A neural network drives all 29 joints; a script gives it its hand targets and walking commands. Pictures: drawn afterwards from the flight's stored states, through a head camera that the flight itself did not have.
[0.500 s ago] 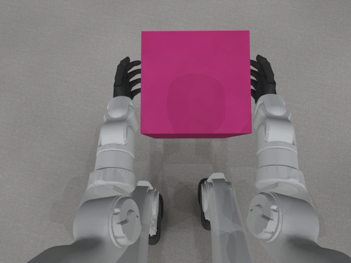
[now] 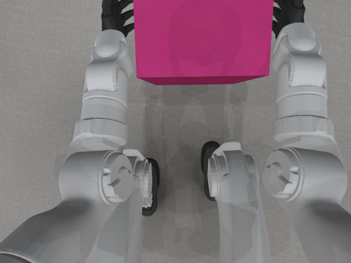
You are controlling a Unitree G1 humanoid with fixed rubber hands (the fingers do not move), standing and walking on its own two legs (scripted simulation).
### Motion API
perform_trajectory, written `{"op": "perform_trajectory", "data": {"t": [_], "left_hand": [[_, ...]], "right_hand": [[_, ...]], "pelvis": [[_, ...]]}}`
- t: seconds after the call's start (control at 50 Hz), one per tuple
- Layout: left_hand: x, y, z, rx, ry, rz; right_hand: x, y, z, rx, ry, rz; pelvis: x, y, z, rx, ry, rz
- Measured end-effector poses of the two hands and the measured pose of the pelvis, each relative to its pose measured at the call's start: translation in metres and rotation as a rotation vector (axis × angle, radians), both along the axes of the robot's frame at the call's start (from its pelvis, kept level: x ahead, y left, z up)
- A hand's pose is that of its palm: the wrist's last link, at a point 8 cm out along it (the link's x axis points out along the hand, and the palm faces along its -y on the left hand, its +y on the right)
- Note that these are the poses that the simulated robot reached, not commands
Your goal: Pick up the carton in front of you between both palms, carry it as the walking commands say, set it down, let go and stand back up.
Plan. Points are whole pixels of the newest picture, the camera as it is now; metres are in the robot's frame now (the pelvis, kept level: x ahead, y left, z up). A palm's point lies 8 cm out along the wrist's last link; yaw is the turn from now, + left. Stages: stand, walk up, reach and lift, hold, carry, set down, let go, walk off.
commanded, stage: set down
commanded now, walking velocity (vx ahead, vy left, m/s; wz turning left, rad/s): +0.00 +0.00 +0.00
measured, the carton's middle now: (197, 32) +0.54 -0.09 -0.21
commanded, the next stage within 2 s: none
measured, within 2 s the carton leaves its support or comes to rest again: rests again in 0.70 s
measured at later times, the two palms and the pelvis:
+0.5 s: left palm (133, 35) +0.56 +0.05 -0.23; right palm (271, 28) +0.54 -0.25 -0.23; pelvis +0.00 +0.01 -0.07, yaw +0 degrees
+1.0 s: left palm (132, 42) +0.56 +0.06 -0.25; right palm (267, 37) +0.52 -0.25 -0.25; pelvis -0.01 +0.01 -0.08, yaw +1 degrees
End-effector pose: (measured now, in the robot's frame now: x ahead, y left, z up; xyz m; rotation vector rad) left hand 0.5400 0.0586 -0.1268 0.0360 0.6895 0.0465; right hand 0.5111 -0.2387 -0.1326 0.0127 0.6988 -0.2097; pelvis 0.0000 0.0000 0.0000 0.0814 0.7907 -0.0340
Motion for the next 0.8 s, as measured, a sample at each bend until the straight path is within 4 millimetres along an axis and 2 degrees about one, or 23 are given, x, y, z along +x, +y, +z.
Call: {"op": "perform_trajectory", "data": {"t": [0.22,0.3,0.46,0.58,0.8], "left_hand": [[0.016,-0.008,-0.074,0.003,0.021,-0.018],[0.021,-0.01,-0.094,0.0,0.022,-0.023],[0.025,-0.007,-0.105,-0.01,0.027,-0.024],[0.021,-0.005,-0.108,-0.009,0.044,-0.037],[0.016,-0.001,-0.124,-0.026,0.058,-0.055]], "right_hand": [[0.017,-0.009,-0.069,-0.013,0.022,0.006],[0.021,-0.011,-0.089,-0.014,0.024,0.01],[0.027,-0.01,-0.095,-0.007,0.026,0.018],[0.021,-0.009,-0.098,-0.002,0.044,0.034],[0.014,-0.008,-0.117,0.005,0.064,0.052]], "pelvis": [[-0.001,0.004,-0.041,-0.006,-0.048,0.009],[-0.001,0.005,-0.053,-0.008,-0.077,0.015],[0.001,0.005,-0.068,-0.02,-0.113,0.027],[-0.002,0.008,-0.073,-0.027,-0.128,0.035],[-0.01,0.008,-0.079,-0.033,-0.179,0.051]]}}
